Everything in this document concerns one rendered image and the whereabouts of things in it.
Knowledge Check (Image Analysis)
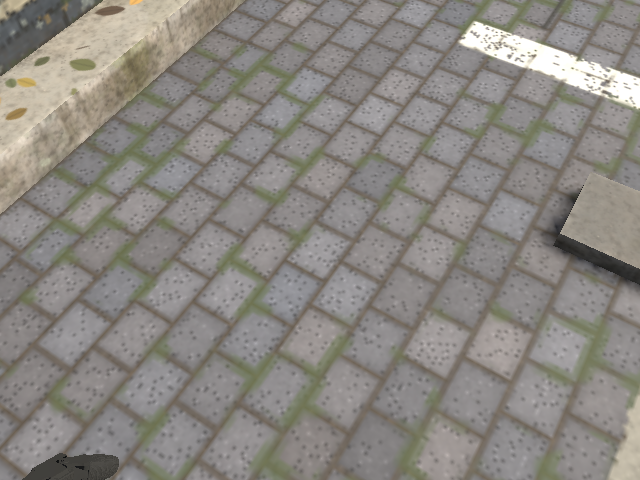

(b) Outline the robot left hand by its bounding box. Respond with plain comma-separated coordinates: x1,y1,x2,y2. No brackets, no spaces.
22,453,119,480

